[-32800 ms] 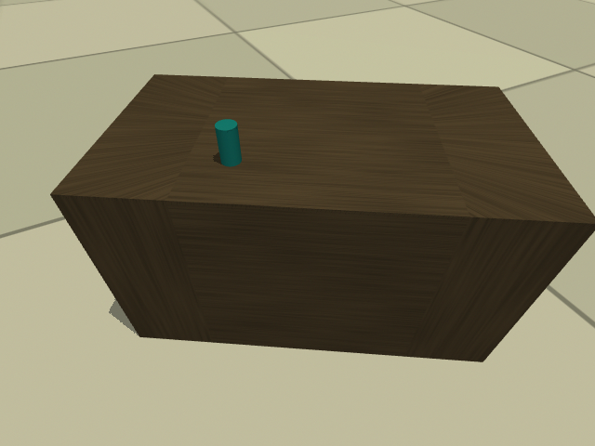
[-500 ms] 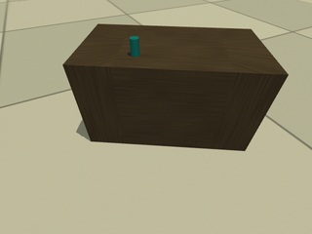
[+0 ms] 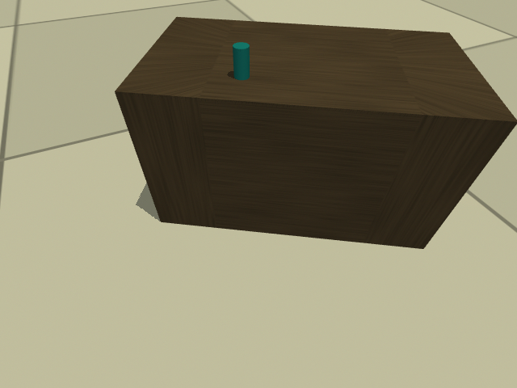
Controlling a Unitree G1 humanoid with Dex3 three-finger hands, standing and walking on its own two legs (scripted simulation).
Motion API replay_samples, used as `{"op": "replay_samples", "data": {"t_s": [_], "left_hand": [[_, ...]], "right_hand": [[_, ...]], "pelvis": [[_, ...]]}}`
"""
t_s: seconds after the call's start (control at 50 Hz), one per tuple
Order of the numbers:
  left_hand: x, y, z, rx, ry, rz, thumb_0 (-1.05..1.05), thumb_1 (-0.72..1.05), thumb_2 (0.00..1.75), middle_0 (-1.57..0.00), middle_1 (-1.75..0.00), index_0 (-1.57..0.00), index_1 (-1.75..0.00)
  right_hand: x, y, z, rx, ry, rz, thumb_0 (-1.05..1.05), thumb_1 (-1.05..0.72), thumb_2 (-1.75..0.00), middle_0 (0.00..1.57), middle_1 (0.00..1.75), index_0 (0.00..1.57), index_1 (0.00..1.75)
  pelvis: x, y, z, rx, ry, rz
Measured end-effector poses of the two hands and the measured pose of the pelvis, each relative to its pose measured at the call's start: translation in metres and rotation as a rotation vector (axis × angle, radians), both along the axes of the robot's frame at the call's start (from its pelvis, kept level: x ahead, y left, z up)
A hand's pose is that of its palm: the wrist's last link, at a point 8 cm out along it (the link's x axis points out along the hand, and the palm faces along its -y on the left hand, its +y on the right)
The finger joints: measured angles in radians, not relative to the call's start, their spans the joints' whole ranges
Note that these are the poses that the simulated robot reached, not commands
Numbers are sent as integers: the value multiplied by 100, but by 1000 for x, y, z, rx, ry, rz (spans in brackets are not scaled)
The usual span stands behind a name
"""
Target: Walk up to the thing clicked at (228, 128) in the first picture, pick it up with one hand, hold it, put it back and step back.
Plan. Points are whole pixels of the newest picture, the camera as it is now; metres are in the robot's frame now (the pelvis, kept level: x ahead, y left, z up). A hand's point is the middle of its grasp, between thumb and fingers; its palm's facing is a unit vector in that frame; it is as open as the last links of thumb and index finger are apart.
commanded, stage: step back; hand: left
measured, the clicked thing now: (241, 61) +1.13 +0.11 -0.01
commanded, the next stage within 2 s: stand in 0.20 s
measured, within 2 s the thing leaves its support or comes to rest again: neither
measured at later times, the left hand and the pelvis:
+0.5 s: hand out of the picture +0.10 +0.24 -0.13, palm faces -0.04 -0.94 -0.33, open 7.4 cm; pelvis +0.00 -0.01 +0.02, yaw -1 degrees
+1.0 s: hand out of the picture +0.07 +0.25 -0.13, palm faces -0.06 -0.94 -0.34, open 7.4 cm; pelvis -0.01 -0.01 +0.02, yaw -2 degrees
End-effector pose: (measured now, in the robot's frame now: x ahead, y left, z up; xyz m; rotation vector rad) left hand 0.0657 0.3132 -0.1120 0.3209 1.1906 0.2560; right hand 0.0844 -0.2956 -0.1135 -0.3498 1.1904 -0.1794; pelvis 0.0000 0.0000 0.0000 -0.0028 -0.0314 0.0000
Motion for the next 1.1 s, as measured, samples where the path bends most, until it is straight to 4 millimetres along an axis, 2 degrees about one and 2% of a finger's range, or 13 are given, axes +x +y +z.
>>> {"op": "replay_samples", "data": {"t_s": [0.18,0.3,0.4,0.52,0.68,0.8,0.94,1.1], "left_hand": [[29,-2,7,5,-28,-41,1,90,89,-21,-30,-21,-30],[35,-13,13,-17,-35,-58,1,90,89,-21,-30,-20,-30],[33,-23,15,-35,-31,-73,1,90,89,-21,-30,-21,-30],[25,-29,15,-47,-16,-82,1,90,89,-21,-30,-21,-30],[9,-29,14,-46,17,-79,1,90,89,-21,-30,-21,-30],[0,-26,13,-39,45,-77,1,90,89,-21,-30,-21,-30],[-3,-23,14,-36,56,-70,1,90,89,-21,-30,-21,-30],[3,-22,15,-35,44,-76,1,90,89,-21,-30,-21,-30]], "right_hand": [[27,8,5,25,-60,-21,1,-91,-90,20,30,21,30],[30,5,12,36,-82,-19,1,-91,-90,20,30,21,30],[21,-1,16,34,-82,-34,1,-91,-90,20,30,21,30],[-2,-9,18,27,-43,-55,1,-91,-90,20,30,21,30],[-33,-14,15,23,17,-80,1,-91,-90,20,30,21,30],[-48,-13,12,28,53,-88,1,-91,-90,20,30,21,30],[-52,-10,10,32,71,-86,1,-91,-90,20,30,21,30],[-42,-7,11,33,47,-76,1,-91,-90,20,30,21,30]], "pelvis": [[6,0,4,-5,0,-16],[6,-1,11,-1,-11,-18],[3,-3,16,2,-24,-19],[-3,-7,19,1,-28,-20],[-10,-9,20,-1,-29,-22],[-12,-9,20,-2,-21,-24],[-10,-7,20,0,-15,-26],[-8,-6,20,2,-14,-27]]}}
